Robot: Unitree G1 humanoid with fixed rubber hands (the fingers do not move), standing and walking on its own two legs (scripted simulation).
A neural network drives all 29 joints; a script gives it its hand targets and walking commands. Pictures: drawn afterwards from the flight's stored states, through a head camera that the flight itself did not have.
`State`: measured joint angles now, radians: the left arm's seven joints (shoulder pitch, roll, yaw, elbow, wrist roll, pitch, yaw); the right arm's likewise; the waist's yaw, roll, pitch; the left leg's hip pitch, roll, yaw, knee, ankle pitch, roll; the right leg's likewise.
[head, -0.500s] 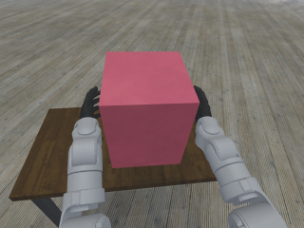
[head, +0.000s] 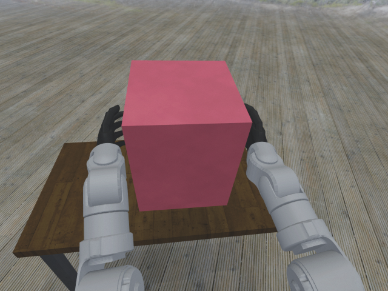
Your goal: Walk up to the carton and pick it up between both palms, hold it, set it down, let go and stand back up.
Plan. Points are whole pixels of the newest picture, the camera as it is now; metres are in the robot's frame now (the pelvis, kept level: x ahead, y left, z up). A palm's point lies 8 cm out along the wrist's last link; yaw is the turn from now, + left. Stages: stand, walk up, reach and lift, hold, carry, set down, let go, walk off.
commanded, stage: hold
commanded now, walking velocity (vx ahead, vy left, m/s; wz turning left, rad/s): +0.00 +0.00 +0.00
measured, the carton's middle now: (181, 136) +0.41 +0.01 +0.16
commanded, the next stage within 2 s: none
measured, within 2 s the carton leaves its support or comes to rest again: neither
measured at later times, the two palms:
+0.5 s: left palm (109, 145) +0.36 +0.15 +0.18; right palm (255, 141) +0.35 -0.13 +0.18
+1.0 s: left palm (109, 145) +0.36 +0.15 +0.18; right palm (255, 142) +0.35 -0.13 +0.18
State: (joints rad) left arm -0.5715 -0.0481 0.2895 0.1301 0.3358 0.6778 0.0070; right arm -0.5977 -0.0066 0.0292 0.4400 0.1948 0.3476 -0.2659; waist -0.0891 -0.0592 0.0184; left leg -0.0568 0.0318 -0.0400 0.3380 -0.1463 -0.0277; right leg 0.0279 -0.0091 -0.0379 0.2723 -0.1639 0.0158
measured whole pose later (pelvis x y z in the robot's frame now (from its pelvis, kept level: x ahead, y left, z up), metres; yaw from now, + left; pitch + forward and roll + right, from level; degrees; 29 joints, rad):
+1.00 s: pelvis +0.00 +0.00 +0.00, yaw +0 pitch -9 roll -1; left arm -0.57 -0.05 0.30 0.08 0.36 0.72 -0.01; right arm -0.59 -0.01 0.05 0.42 0.21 0.35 -0.27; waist -0.10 -0.06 0.04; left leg -0.04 0.03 -0.05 0.34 -0.15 -0.03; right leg 0.05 -0.01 -0.04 0.28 -0.17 0.01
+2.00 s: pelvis +0.00 +0.00 +0.00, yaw +0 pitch -9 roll -1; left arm -0.58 -0.06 0.31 0.11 0.37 0.70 -0.02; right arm -0.61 0.00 0.02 0.44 0.19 0.34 -0.26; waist -0.09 -0.06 0.04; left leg -0.03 0.03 -0.05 0.34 -0.14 -0.03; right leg 0.05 -0.01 -0.04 0.28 -0.17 0.01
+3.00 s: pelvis +0.00 +0.00 +0.00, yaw +0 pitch -9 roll -1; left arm -0.58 -0.06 0.30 0.11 0.37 0.70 -0.02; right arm -0.61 0.01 0.02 0.44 0.18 0.32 -0.26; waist -0.09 -0.06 0.05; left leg -0.03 0.03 -0.05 0.33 -0.14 -0.03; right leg 0.05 -0.01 -0.05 0.27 -0.17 0.01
